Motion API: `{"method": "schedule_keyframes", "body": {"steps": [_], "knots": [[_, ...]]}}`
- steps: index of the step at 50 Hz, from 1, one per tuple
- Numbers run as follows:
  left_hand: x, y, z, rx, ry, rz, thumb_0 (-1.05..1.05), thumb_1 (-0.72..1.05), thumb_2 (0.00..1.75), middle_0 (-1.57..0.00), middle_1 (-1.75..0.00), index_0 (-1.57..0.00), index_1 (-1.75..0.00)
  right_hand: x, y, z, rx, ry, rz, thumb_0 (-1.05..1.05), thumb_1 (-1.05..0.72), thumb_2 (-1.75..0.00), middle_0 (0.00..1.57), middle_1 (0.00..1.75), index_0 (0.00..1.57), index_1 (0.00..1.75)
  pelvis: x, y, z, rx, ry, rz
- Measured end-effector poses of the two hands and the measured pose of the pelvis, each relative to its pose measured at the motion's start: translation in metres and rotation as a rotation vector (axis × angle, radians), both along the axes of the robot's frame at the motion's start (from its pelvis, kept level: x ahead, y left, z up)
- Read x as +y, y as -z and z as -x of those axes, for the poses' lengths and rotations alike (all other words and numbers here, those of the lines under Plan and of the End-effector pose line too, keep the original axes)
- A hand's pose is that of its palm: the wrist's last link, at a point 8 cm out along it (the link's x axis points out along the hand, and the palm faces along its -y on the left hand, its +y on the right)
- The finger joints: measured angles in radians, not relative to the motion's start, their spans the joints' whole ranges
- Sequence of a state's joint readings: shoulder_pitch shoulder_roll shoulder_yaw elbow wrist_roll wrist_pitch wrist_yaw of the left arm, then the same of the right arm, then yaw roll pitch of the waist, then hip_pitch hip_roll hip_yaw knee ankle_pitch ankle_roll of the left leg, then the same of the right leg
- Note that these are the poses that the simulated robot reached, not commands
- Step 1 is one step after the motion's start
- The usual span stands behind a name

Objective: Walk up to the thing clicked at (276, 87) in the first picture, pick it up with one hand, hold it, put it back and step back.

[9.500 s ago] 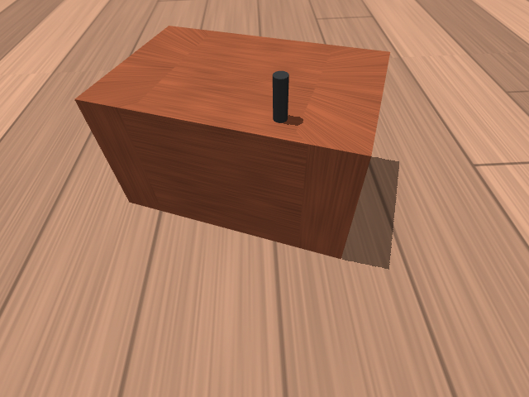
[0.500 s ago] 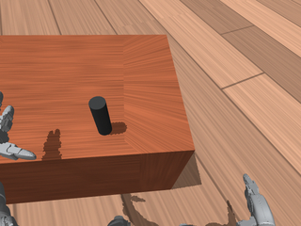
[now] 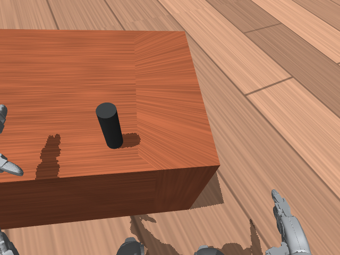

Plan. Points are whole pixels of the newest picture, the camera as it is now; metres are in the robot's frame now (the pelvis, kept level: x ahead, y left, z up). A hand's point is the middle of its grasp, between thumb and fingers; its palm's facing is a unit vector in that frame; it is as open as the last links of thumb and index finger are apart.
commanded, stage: go down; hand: left
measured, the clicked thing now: (111, 127) +0.46 +0.16 -0.04
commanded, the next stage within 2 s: approach in 1.14 s
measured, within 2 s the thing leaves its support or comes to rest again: neither
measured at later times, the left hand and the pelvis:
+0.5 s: hand (2, 128) +0.39 +0.36 +0.07, palm faces +0.13 -0.99 +0.01, open 17.5 cm; pelvis +0.00 +0.00 -0.01, yaw +0 degrees
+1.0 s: hand (9, 137) +0.37 +0.35 +0.06, palm faces +0.09 -1.00 +0.02, open 17.6 cm; pelvis +0.00 +0.00 -0.01, yaw +0 degrees
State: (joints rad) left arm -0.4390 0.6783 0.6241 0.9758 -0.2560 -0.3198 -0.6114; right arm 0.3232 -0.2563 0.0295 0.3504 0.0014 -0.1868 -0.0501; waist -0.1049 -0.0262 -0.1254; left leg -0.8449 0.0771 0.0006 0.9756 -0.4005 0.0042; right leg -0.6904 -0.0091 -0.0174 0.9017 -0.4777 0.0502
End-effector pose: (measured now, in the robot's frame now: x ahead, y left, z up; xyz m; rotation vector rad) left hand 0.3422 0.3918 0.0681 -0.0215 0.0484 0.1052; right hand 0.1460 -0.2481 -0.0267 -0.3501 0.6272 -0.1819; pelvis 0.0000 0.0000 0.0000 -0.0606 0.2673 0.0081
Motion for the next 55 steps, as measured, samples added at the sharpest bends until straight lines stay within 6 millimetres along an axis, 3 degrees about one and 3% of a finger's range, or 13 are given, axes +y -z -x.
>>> {"method": "schedule_keyframes", "body": {"steps": [26,34,44,50,55], "knots": [[0.016,-0.001,-0.016,-0.001,-0.022,-0.008,-0.01,-0.58,0.07,-0.06,-0.05,-0.06,-0.06,0.005,0.005,0.002,0.004,-0.003,0.014,-0.01,0.52,-0.06,0.06,0.06,0.06,0.05,0.003,0.009,0.001,0.038,0.001,0.012],[0.009,0.008,-0.014,0.027,0.008,0.001,-0.01,-0.59,0.06,-0.06,-0.06,-0.06,-0.07,0.005,0.005,0.004,0.005,-0.004,0.016,-0.01,0.52,-0.06,0.06,0.06,0.05,0.05,0.003,0.009,0.000,0.042,0.001,0.012],[0.012,0.003,-0.008,0.004,-0.016,-0.006,-0.01,-0.59,0.06,-0.06,-0.06,-0.06,-0.07,-0.006,0.001,0.001,-0.014,0.017,0.036,-0.01,0.52,-0.06,0.06,0.06,0.06,0.05,0.001,0.009,0.000,0.035,0.000,0.007],[0.005,0.011,-0.004,0.023,0.014,0.000,-0.01,-0.60,0.06,-0.06,-0.07,-0.06,-0.07,0.000,0.003,-0.001,-0.009,-0.009,0.022,-0.01,0.52,-0.05,0.05,0.06,0.05,0.05,-0.002,0.009,0.000,0.036,-0.005,0.007],[0.006,0.004,-0.007,-0.004,0.001,-0.002,-0.01,-0.60,0.06,-0.06,-0.07,-0.07,-0.08,-0.002,0.002,-0.002,-0.015,-0.010,0.027,-0.01,0.52,-0.06,0.06,0.06,0.06,0.05,-0.004,0.009,0.000,0.032,-0.007,0.007]]}}
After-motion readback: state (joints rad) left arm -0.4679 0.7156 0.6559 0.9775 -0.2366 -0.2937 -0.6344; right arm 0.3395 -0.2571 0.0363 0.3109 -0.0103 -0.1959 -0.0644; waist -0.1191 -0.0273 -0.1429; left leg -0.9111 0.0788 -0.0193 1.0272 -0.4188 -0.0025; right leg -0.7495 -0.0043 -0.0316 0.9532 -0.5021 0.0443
